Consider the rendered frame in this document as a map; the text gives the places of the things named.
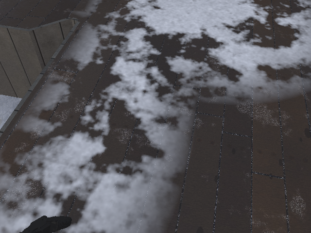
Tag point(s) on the robot left hand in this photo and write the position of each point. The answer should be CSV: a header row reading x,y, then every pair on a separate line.
x,y
46,224

